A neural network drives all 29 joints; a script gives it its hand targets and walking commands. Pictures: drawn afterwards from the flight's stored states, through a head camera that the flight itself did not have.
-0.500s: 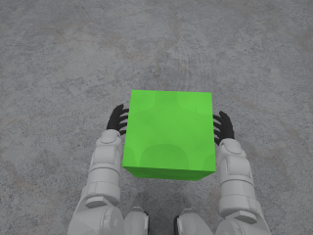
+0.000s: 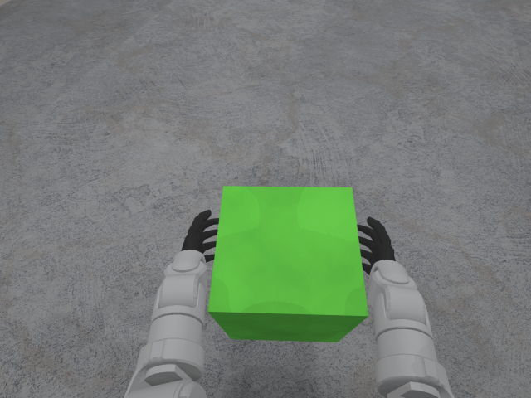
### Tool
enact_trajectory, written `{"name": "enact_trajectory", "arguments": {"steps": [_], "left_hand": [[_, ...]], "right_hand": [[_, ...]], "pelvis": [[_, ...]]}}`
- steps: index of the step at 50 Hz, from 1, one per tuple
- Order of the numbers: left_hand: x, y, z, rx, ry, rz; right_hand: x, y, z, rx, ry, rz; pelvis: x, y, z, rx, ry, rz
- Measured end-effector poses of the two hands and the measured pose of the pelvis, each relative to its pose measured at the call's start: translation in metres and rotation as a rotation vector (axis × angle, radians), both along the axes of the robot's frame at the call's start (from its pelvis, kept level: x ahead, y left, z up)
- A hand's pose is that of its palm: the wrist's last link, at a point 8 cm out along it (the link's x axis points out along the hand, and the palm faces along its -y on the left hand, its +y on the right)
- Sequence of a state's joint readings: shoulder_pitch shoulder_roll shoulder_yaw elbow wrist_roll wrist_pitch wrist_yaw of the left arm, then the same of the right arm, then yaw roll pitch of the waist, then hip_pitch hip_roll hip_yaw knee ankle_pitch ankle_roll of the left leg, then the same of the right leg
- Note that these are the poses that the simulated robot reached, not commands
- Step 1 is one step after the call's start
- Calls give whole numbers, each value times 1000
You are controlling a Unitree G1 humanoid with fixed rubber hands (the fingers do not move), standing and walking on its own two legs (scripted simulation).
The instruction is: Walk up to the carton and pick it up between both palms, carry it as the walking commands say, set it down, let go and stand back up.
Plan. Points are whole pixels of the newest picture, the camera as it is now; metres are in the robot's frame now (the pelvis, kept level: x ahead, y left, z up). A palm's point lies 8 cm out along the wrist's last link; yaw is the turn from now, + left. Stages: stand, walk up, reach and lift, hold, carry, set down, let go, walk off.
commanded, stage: reach and lift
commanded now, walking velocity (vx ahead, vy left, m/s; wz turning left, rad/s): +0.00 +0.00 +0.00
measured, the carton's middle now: (285, 271) +0.35 -0.02 -0.07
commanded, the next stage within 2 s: hold in 2.00 s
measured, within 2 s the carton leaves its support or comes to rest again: neither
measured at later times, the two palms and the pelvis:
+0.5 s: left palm (186, 247) +0.33 +0.13 +0.06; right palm (398, 260) +0.30 -0.17 +0.06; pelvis +0.01 +0.00 +0.02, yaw -1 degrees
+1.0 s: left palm (175, 257) +0.31 +0.14 +0.07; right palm (394, 255) +0.30 -0.16 +0.07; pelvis +0.01 -0.01 +0.02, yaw -1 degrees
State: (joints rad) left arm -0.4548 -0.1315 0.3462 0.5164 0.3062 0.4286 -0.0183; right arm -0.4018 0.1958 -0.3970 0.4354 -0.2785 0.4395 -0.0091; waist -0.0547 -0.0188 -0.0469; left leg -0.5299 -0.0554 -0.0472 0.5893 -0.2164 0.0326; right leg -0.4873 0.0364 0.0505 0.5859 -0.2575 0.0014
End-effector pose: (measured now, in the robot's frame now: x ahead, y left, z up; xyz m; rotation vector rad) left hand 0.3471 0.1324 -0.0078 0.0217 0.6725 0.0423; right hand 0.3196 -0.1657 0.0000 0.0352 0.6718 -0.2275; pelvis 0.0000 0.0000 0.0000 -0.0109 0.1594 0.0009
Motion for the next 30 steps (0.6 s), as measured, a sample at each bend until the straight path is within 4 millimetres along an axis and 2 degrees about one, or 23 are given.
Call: {"name": "enact_trajectory", "arguments": {"steps": [20,30], "left_hand": [[-16,0,55,12,-32,-3],[-24,-2,74,14,-39,2]], "right_hand": [[-17,0,51,6,-32,1],[-23,-2,69,3,-38,10]], "pelvis": [[5,5,14,3,-194,-10],[6,2,16,6,-255,-15]]}}
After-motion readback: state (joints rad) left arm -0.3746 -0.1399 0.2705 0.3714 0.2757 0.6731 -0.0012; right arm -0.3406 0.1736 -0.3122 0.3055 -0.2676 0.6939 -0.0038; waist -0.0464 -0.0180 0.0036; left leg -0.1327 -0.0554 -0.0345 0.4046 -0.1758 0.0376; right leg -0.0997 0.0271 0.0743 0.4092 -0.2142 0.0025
